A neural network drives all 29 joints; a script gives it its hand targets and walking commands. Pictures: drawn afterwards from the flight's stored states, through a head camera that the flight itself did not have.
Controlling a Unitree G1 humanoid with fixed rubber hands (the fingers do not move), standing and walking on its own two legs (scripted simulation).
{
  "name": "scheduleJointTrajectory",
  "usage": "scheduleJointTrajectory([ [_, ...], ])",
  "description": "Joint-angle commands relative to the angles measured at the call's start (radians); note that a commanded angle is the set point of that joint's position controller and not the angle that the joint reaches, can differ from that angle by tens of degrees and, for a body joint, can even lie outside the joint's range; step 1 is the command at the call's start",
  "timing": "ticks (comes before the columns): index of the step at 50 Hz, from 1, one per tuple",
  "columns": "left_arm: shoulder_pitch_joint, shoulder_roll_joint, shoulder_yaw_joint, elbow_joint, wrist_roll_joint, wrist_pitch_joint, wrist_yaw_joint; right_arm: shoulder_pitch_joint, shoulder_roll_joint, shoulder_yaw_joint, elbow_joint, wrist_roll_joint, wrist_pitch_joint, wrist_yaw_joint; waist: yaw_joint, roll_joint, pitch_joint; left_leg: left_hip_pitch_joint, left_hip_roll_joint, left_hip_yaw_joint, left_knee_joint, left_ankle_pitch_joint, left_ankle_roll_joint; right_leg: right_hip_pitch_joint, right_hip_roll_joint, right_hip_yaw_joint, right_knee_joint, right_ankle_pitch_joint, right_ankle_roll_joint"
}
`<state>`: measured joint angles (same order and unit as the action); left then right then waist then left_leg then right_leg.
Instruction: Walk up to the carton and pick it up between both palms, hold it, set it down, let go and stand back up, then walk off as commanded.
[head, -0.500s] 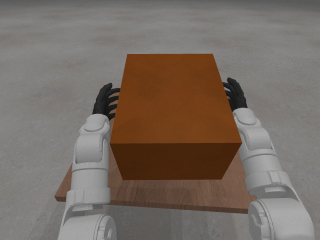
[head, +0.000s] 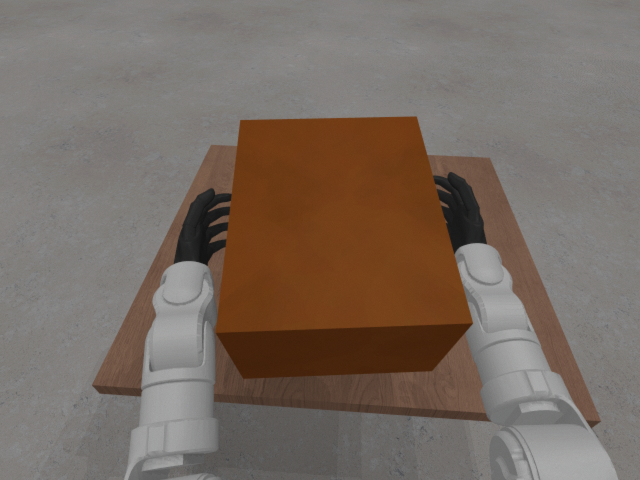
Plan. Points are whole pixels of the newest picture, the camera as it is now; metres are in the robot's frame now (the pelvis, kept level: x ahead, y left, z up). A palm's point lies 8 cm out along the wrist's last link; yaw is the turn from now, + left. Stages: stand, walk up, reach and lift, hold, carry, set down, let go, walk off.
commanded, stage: set down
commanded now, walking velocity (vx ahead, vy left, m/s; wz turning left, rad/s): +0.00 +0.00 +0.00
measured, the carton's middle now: (333, 242) +0.39 +0.02 +0.12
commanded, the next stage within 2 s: none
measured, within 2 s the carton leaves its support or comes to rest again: neither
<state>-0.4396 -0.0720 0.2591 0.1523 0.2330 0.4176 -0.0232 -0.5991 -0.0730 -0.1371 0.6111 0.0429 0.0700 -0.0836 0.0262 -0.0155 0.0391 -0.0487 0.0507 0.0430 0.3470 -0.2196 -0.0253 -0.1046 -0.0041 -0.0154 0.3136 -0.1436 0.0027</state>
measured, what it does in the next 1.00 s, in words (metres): stands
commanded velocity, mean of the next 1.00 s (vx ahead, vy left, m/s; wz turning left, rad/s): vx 0.00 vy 0.00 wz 0.00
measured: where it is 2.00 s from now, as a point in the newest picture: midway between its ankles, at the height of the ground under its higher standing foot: outside the picture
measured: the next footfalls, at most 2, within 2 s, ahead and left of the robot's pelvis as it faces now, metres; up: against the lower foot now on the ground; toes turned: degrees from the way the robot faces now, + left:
none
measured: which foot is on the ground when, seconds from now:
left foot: down 0.00-1.00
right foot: down 0.00-1.00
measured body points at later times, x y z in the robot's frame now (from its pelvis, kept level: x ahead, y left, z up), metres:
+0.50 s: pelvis -0.01 -0.01 +0.00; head -0.03 +0.00 +0.45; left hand +0.34 +0.17 +0.12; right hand +0.38 -0.16 +0.12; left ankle -0.03 +0.13 -0.75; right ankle +0.02 -0.12 -0.75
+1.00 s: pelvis +0.02 -0.01 +0.00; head +0.05 -0.02 +0.45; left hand +0.38 +0.15 +0.10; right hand +0.43 -0.18 +0.08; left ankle -0.02 +0.13 -0.75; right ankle +0.02 -0.12 -0.75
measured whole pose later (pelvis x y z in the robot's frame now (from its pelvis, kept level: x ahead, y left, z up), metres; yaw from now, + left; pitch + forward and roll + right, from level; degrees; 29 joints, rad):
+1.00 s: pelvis +0.02 -0.01 +0.00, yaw +0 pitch +1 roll +0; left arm -0.41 -0.15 0.25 0.21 0.22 0.29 0.07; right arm -0.59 -0.11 -0.20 0.72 0.04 -0.10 0.04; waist 0.03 0.03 0.04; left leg -0.12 0.06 0.04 0.34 -0.23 -0.03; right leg -0.17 0.01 -0.03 0.31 -0.16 -0.02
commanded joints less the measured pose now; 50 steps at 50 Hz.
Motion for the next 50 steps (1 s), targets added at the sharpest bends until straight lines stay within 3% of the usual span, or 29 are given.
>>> scheduleJointTrajectory([
  [1, -0.486, -0.503, -0.603, -0.287, -0.143, -0.083, -0.011, -0.576, 0.391, 0.422, -0.405, 0.096, -0.164, 0.131, -0.070, 0.055, -0.574, 0.266, -0.048, -0.030, 0.088, 0.863, -0.093, 0.175, 0.100, -0.119, -0.036, 0.408, -0.017],
  [3, -0.478, -0.484, -0.592, -0.267, -0.133, -0.079, -0.010, -0.535, 0.377, 0.398, -0.366, 0.078, -0.154, 0.127, -0.081, 0.044, -0.530, 0.248, -0.050, -0.025, 0.066, 0.778, -0.085, 0.167, 0.093, -0.117, -0.047, 0.368, -0.019],
  [17, -0.545, -0.412, -0.407, -0.031, -0.061, -0.080, -0.031, -0.575, 0.349, 0.253, -0.175, -0.049, -0.153, 0.186, -0.029, -0.035, -0.347, 0.039, -0.051, 0.022, -0.078, 0.272, -0.019, 0.114, 0.064, -0.124, -0.060, 0.089, -0.014],
  [24, -0.615, -0.411, -0.364, 0.065, -0.034, -0.094, -0.008, -0.632, 0.346, 0.163, -0.076, -0.110, -0.177, 0.251, -0.001, -0.002, -0.298, -0.074, -0.045, 0.031, -0.139, 0.031, -0.001, 0.053, 0.045, -0.128, -0.049, -0.070, -0.018],
  [29, -0.641, -0.452, -0.417, 0.033, -0.054, -0.146, 0.046, -0.660, 0.337, 0.168, -0.070, -0.104, -0.219, 0.285, 0.015, 0.041, -0.415, -0.022, -0.038, 0.024, -0.097, 0.139, -0.021, 0.013, 0.057, -0.136, -0.028, 0.006, -0.024],
  [36, -0.529, -0.449, -0.424, 0.025, -0.041, -0.164, 0.081, -0.603, 0.280, 0.188, -0.045, -0.081, -0.234, 0.283, 0.038, 0.045, -0.485, 0.071, -0.025, 0.019, -0.039, 0.370, -0.030, -0.005, 0.074, -0.132, -0.032, 0.135, -0.035],
  [43, -0.437, -0.485, -0.452, -0.038, -0.057, -0.190, 0.094, -0.587, 0.235, 0.230, -0.098, -0.041, -0.270, 0.259, 0.049, 0.020, -0.593, 0.190, -0.005, -0.002, 0.049, 0.739, -0.052, -0.013, 0.103, -0.134, -0.026, 0.307, -0.049],
  [47, -0.382, -0.469, -0.417, -0.008, -0.042, -0.192, 0.095, -0.565, 0.207, 0.227, -0.065, -0.033, -0.279, 0.251, 0.062, -0.003, -0.570, 0.194, -0.001, 0.001, 0.060, 0.800, -0.052, -0.005, 0.102, -0.126, -0.037, 0.348, -0.059],
  [50, -0.369, -0.458, -0.391, 0.012, -0.028, -0.191, 0.093, -0.569, 0.208, 0.234, -0.047, -0.030, -0.283, 0.249, 0.076, -0.011, -0.547, 0.174, -0.004, 0.008, 0.052, 0.778, -0.047, 0.005, 0.096, -0.121, -0.034, 0.362, -0.057],
])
